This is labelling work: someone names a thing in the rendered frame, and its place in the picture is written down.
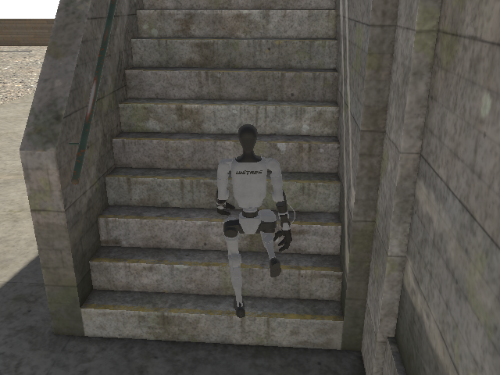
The stairs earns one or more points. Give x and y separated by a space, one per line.
202 69

